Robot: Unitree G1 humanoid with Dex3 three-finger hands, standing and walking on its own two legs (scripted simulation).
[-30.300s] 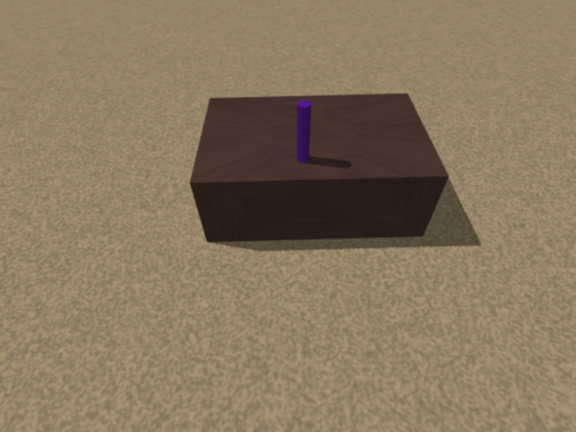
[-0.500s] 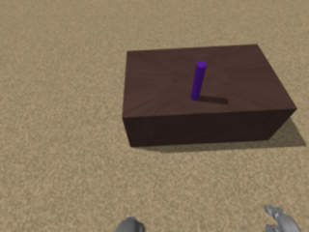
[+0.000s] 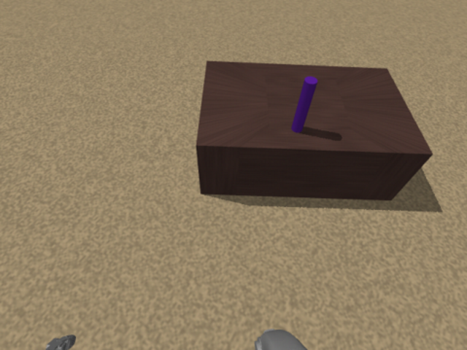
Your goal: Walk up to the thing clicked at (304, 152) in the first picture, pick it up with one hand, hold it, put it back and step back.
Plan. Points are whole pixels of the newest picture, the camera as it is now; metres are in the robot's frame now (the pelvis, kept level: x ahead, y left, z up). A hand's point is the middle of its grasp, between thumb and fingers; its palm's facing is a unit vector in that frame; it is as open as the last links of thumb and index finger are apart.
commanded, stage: step back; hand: right
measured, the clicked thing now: (303, 106) +1.00 -0.28 -0.28
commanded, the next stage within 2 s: stand in 1.24 s
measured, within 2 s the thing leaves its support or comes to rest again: neither
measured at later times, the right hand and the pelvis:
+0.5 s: hand out of the picture -0.03 -0.27 -0.15, palm faces -0.02 +0.93 -0.37, open 7.4 cm; pelvis -0.09 +0.00 +0.00, yaw -1 degrees
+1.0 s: hand out of the picture +0.03 -0.26 -0.14, palm faces -0.03 +0.93 -0.37, open 7.4 cm; pelvis -0.06 +0.00 +0.01, yaw +1 degrees
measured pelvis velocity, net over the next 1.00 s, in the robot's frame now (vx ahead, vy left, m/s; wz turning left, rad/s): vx -0.06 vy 0.00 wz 0.02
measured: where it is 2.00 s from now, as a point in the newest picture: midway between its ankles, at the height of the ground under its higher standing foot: outside the picture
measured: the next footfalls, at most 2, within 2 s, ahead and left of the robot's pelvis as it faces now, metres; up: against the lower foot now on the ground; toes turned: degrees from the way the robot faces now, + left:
right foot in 0.18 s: -0.05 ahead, -0.13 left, +0.00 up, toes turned -3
left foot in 0.42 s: -0.01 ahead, +0.11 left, +0.00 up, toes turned -1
